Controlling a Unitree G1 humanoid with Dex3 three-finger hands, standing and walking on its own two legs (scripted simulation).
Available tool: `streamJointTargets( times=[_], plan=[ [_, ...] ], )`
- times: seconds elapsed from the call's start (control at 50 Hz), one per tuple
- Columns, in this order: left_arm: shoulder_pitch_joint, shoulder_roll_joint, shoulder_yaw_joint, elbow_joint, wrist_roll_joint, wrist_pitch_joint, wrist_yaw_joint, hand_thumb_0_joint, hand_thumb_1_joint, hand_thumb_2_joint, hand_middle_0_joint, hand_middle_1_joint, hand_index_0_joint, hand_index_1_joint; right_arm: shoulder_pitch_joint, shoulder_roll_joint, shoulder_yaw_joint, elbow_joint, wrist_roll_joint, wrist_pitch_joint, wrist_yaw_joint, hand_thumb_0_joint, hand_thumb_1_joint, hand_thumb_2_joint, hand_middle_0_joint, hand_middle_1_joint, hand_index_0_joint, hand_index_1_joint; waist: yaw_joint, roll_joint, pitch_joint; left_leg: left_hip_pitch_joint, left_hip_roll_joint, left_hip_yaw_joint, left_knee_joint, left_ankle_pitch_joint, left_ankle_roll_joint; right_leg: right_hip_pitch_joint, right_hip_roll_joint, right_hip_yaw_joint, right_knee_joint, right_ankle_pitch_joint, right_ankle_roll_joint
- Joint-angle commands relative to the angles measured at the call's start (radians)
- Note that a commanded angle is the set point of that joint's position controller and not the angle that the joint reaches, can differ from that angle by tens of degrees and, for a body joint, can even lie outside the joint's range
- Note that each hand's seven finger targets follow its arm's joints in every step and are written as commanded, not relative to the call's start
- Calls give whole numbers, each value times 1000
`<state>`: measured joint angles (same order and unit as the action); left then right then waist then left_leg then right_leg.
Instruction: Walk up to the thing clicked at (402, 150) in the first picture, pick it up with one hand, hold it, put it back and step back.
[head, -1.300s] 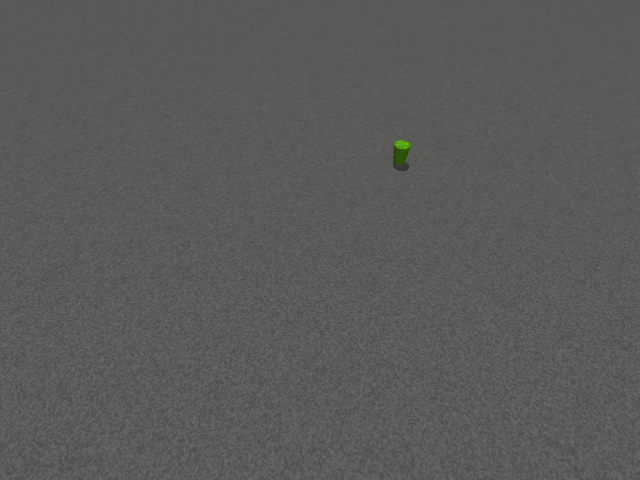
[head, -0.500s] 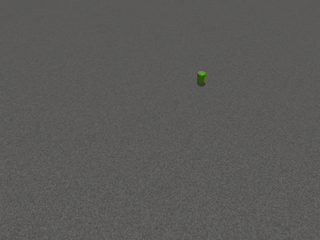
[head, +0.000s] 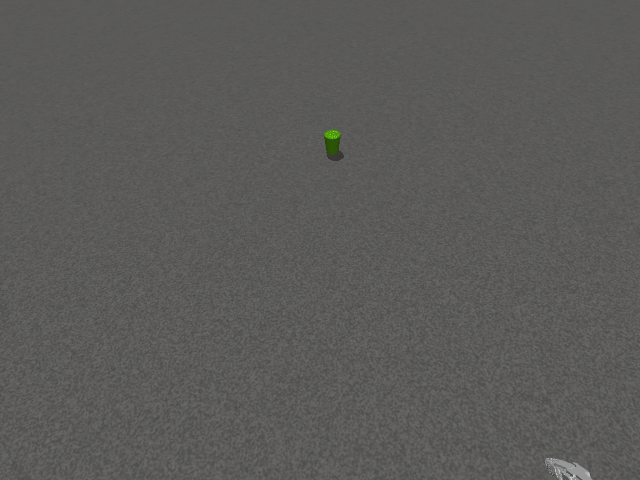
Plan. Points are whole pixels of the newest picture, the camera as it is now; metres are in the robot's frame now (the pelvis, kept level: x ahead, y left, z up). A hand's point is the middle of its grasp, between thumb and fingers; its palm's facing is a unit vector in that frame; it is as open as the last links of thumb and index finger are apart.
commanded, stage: walk up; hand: left
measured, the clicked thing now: (332, 143) +1.80 -0.06 -0.72
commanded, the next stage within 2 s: none
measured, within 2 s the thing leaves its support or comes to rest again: neither
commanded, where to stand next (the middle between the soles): +1.60 +0.26 m, yaw -86 degrees
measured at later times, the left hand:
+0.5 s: hand (202, 352) +0.36 +0.20 -0.12, palm faces -0.32 -0.83 -0.46, open 7.4 cm
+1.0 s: hand (263, 161) +0.87 +0.14 -0.13, palm faces -0.65 -0.58 -0.49, open 7.4 cm
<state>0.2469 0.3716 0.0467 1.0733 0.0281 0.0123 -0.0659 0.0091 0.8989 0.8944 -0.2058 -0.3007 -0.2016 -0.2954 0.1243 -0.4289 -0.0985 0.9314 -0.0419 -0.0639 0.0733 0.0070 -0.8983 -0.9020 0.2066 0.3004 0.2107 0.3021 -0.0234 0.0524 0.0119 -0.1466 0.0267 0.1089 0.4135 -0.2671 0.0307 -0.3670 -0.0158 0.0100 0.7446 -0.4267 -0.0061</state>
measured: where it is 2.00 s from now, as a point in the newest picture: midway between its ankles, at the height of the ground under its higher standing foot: (319, 256)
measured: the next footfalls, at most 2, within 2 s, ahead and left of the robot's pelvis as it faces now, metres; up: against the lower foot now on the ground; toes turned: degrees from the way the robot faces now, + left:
right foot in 0.24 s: +0.21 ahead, -0.21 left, +0.00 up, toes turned -23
left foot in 0.68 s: +0.61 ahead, +0.03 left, +0.00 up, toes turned -28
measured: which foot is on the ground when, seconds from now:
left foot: down 0.00-0.26, up 0.28-0.66, down 0.68-1.00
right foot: up 0.00-0.22, down 0.24-0.70, up 0.72-1.00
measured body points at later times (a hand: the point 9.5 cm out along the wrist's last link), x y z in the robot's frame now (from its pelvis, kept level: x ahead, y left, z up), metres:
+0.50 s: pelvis +0.24 -0.05 -0.01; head +0.22 -0.10 +0.44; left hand +0.38 +0.24 -0.09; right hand +0.28 -0.39 -0.12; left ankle +0.43 +0.08 -0.67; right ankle +0.17 -0.19 -0.74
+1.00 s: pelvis +0.57 +0.00 +0.00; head +0.59 -0.02 +0.44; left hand +0.90 +0.17 -0.09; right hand +0.35 -0.26 -0.11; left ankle +0.57 +0.05 -0.74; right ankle +0.56 -0.16 -0.69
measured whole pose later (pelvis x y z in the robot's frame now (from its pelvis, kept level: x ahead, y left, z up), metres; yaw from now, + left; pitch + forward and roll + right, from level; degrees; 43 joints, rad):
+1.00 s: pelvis +0.57 +0.00 +0.00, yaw -41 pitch +0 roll +0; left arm 0.23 0.49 0.05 0.89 -0.03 -0.03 0.02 0.00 0.90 0.89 -0.20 -0.30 -0.20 -0.30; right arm 0.37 -0.43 -0.13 0.78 -0.04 0.00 0.08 0.01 -0.90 -0.90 0.20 0.30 0.21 0.30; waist -0.15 0.01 0.05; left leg -0.13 -0.03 0.25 0.43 -0.31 0.10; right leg -0.58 -0.06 -0.07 0.91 -0.23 -0.02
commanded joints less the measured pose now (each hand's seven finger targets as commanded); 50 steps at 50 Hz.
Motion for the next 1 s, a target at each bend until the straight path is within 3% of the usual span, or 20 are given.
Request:
streamJointTargets(
  times=[0.0, 0.06, 0.16, 0.2, 0.22, 0.24, 0.26, 0.28, 0.32, 0.42, 0.48, 0.56, 0.64, 0.66, 0.68, 0.7, 0.72, 0.8, 0.86, 0.98],
  plan=[
    [-133, 255, 62, -163, -20, -55, -13, 0, 900, 900, -200, -300, -200, -300, -75, -243, -59, -106, -9, -16, -10, 0, -900, -900, 200, 300, 200, 300, 0, 27, -40, 222, 354, -310, -298, -368, 166, -316, -134, 18, 182, 23, 1],
    [-99, 258, 67, -165, -32, -47, -37, 0, 900, 900, -200, -300, -200, -300, -149, -248, -57, -125, 1, -19, 10, 0, -900, -900, 200, 300, 200, 300, 16, 96, 32, 165, 258, -81, -242, -251, 117, -244, -150, -68, 73, 140, 6],
    [-140, 254, 69, -181, -34, -67, -26, 0, 900, 900, -200, -300, -200, -300, -89, -276, -59, -128, 4, -7, 29, 0, -900, -900, 200, 300, 200, 300, 9, 61, 72, 2, 234, 38, -122, -229, 128, -23, -125, -193, -24, 197, -18],
    [56, 289, 86, -129, -31, -76, -3, 0, 900, 900, -200, -300, -200, -300, -126, -275, -55, -152, 0, -3, 27, 0, -900, -900, 200, 300, 200, 300, 134, -50, -24, -157, 171, 146, 222, 86, 94, 303, -64, -226, -91, 181, -56],
    [255, 364, 118, -74, -30, -87, 20, 0, 900, 900, -200, -300, -200, -300, -106, -232, -40, -171, -3, -3, 28, 0, -900, -900, 200, 300, 200, 300, 216, -231, -109, -329, 91, 137, 587, 111, 53, 545, -32, -134, -133, 62, -92],
    [358, 447, 143, -67, -23, -85, 46, 0, 900, 900, -200, -300, -200, -300, -91, -168, -11, -199, 5, -10, 37, 0, -900, -900, 200, 300, 200, 300, 238, -437, -80, -588, -12, 72, 811, -271, -3, 651, -200, 232, -287, -170, -130],
    [321, 480, 142, -88, -36, -77, 54, 0, 900, 900, -200, -300, -200, -300, -126, -217, -11, -238, 26, -10, 52, 0, -900, -900, 200, 300, 200, 300, 212, -417, -92, -728, -62, -116, 850, -338, -28, 664, -359, 761, -534, -329, -243],
    [236, 492, 139, -123, -35, -75, 65, 0, 900, 900, -200, -300, -200, -300, -191, -255, -15, -241, 18, -14, 53, 0, -900, -900, 200, 300, 200, 300, 191, -283, -53, -749, 6, -212, 891, -298, -31, 588, -421, 864, -592, -399, -286],
    [63, 436, 111, -186, -41, -87, 87, 0, 900, 900, -200, -300, -200, -300, -208, -249, -9, -214, 27, -13, 55, 0, -900, -900, 200, 300, 200, 300, 106, -132, 46, -730, 108, -264, 855, -156, -26, 422, -366, 604, -560, -231, -244],
    [-78, 375, 80, -242, -46, -143, 89, 0, 900, 900, -200, -300, -200, -300, -31, -241, -20, -193, 4, 39, 77, 0, -900, -900, 200, 300, 200, 300, -32, -182, 119, -394, 98, -159, 572, 41, -33, -53, -182, 223, -594, -120, -133],
    [-60, 411, 91, -250, -41, -160, 94, 0, 900, 900, -200, -300, -200, -300, -37, -257, -37, -222, -7, 64, 98, 0, -900, -900, 200, 300, 200, 300, -40, -204, 113, -367, 93, -124, 519, 160, -62, -138, -164, 184, -620, -154, -142],
    [14, 395, 96, -245, -26, -157, 106, 0, 900, 900, -200, -300, -200, -300, -79, -204, -34, -263, -13, 61, 102, 0, -900, -900, 200, 300, 200, 300, -15, -167, 38, -272, 94, -138, 344, 243, -72, -36, -131, 117, -507, 86, -122],
    [-70, 383, 90, -275, -8, -128, 122, 0, 900, 900, -200, -300, -200, -300, 215, -231, -85, -199, -9, 58, 80, 0, -900, -900, 200, 300, 200, 300, -177, -112, -101, 112, 58, -119, 239, 102, -28, -74, -169, 122, -123, 293, -96],
    [-19, 319, 69, -278, -6, -122, 126, 0, 900, 900, -200, -300, -200, -300, 371, -294, -115, -160, -16, 50, 59, 0, -900, -900, 200, 300, 200, 300, -241, 59, -177, 317, 56, -184, 192, -38, -4, -184, -105, 70, 224, 301, -60],
    [44, 203, 27, -281, -9, -119, 128, 0, 900, 900, -200, -300, -200, -300, 413, -355, -129, -169, -20, 41, 34, 0, -900, -900, 200, 300, 200, 300, -243, 333, -157, 347, 249, -464, 27, -357, -25, -384, 20, 33, 514, -143, -40],
    [160, 208, 14, -268, -29, -111, 134, 0, 900, 900, -200, -300, -200, -300, 230, -397, -127, -212, 5, 27, 17, 0, -900, -900, 200, 300, 200, 300, -107, 382, -99, 268, 355, -727, -177, -429, -22, -474, 78, 20, 636, -157, -63],
    [207, 236, 19, -244, -29, -106, 148, 0, 900, 900, -200, -300, -200, -300, 87, -428, -136, -238, 34, 30, 8, 0, -900, -900, 200, 300, 200, 300, -41, 396, -106, 161, 392, -885, -316, -582, 26, -446, -12, 96, 727, -78, -95],
    [139, 373, 78, -175, -68, -80, 116, 0, 900, 900, -200, -300, -200, -300, 43, -238, -87, -265, 3, 24, 7, 0, -900, -900, 200, 300, 200, 300, -27, 179, -21, -50, 193, -283, -156, -187, -62, -274, -104, 59, 449, 189, -49],
    [123, 316, 65, -183, -63, -67, 101, 0, 900, 900, -200, -300, -200, -300, 134, -188, -74, -251, 3, 18, 2, 0, -900, -900, 200, 300, 200, 300, -52, 96, -71, 111, 178, -168, -108, 134, -15, -273, -71, 11, 327, 200, -13],
    [-62, 277, 50, -280, -59, -57, 97, 0, 900, 900, -200, -300, -200, -300, 149, -187, -75, -304, -19, 42, 5, 0, -900, -900, 200, 300, 200, 300, -86, 59, 57, 30, 158, -19, -148, 258, -30, -204, -44, -156, -6, 255, -14]
  ],
)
